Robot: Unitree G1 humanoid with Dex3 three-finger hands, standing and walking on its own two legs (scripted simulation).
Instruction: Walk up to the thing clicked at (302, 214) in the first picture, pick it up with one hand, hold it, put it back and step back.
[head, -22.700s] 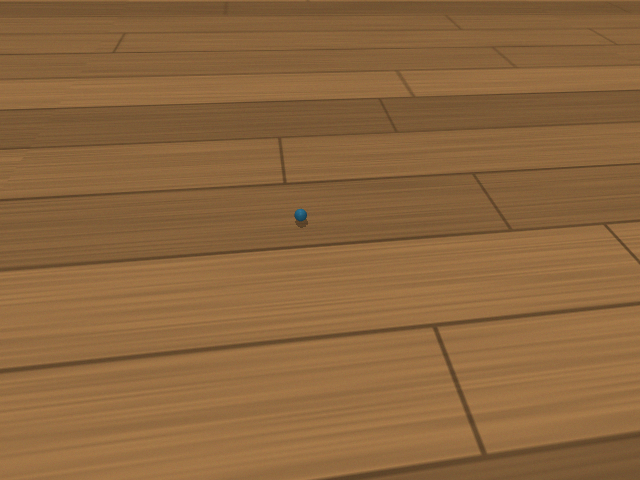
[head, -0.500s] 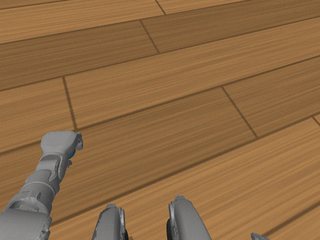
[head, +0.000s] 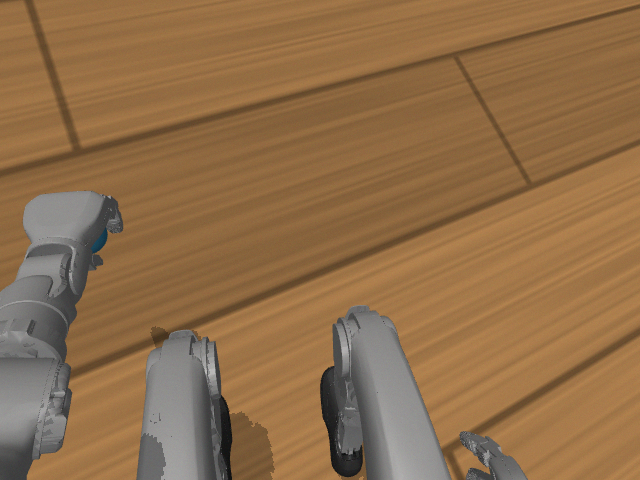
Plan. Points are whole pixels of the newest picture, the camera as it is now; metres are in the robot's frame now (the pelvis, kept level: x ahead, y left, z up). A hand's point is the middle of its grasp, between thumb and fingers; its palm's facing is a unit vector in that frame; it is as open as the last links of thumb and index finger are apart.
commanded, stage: crouch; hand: left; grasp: from above
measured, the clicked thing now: (83, 234) +0.46 +0.26 -0.17
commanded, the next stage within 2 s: lower in 0.88 s
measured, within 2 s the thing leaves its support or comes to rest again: neither
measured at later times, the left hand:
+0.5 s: hand (106, 248) +0.46 +0.25 -0.24, palm faces -0.46 -0.03 -0.89, open 6.7 cm
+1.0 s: hand (113, 250) +0.47 +0.26 -0.29, palm faces -0.46 -0.03 -0.89, open 6.7 cm
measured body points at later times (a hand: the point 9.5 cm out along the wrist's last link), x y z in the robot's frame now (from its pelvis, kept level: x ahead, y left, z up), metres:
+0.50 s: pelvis -0.01 +0.00 -0.08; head +0.24 +0.04 +0.30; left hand +0.48 +0.25 -0.19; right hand +0.03 -0.29 -0.19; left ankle +0.07 +0.11 -0.42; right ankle +0.09 -0.14 -0.42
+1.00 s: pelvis -0.01 +0.00 -0.12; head +0.24 +0.05 +0.26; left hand +0.49 +0.25 -0.24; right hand +0.02 -0.28 -0.22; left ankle +0.07 +0.11 -0.42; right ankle +0.09 -0.14 -0.42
